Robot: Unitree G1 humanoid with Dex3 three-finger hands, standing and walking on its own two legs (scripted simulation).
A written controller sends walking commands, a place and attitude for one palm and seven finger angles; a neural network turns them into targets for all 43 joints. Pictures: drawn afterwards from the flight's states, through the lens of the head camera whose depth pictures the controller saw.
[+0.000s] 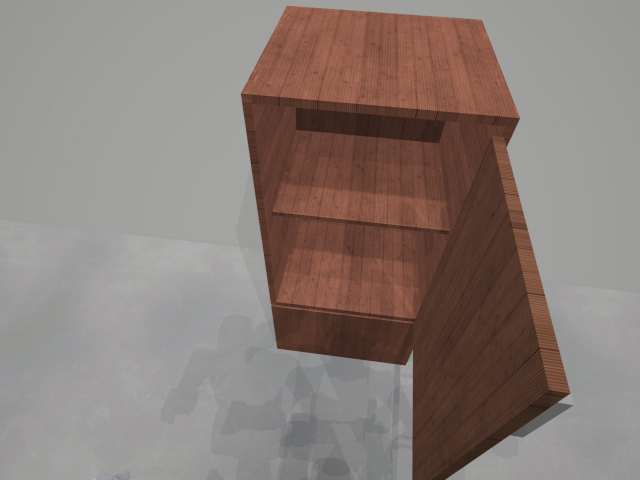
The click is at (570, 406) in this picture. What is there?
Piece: cupboard door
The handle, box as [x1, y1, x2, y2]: [511, 389, 573, 436]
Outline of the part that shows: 570,392 567,396 511,434 517,436 524,436 573,404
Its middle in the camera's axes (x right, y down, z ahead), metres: +0.25 +0.22 +0.49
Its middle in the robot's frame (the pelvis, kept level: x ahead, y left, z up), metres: +0.23 -0.23 -0.03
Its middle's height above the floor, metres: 0.74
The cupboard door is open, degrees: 88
